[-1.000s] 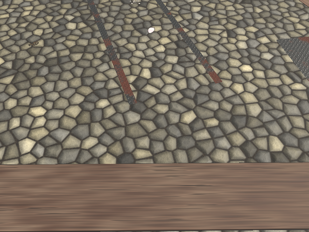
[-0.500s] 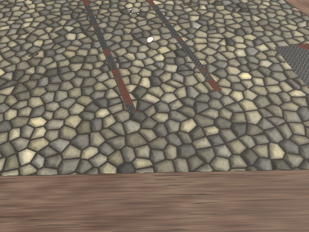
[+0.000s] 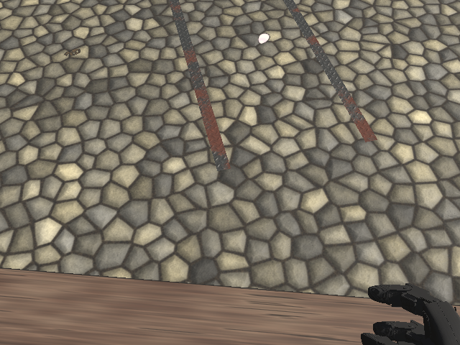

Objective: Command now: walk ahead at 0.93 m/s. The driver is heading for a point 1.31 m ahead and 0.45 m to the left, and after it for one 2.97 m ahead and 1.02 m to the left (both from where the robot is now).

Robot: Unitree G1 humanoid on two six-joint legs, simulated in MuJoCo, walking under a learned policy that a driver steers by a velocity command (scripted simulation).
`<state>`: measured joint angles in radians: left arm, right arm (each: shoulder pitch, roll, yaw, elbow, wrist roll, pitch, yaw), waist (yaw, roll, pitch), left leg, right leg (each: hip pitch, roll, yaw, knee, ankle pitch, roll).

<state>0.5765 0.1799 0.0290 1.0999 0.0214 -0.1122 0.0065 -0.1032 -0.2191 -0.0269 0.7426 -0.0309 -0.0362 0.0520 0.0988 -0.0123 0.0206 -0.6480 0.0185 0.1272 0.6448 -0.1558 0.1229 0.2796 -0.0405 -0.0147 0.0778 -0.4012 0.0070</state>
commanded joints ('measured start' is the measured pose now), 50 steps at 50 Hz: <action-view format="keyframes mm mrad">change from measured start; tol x64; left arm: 1 -69 234 46 -47 6 7 13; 50 -584 231 23 -395 68 -4 -32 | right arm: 1 457 -161 -68 85 2 -14 -41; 50 514 -330 -98 86 -20 -33 -87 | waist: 1 -317 -124 -159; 50 -108 -51 -13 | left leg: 1 678 -91 21 -34 -72 61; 4 954 335 -945 -480 -775 101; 24 749 116 -219 128 893 26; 26 10 -54 -141 831 -65 -55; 41 514 41 23 9 504 4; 50 584 347 -1275 -349 -213 387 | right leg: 1 -324 -177 -44 642 1198 -136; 3 -889 92 79 1340 -23 -118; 20 -579 -14 -12 570 863 -137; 26 206 -328 625 265 -128 -248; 33 -524 -200 121 59 62 -125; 50 -1255 -57 200 1355 -66 70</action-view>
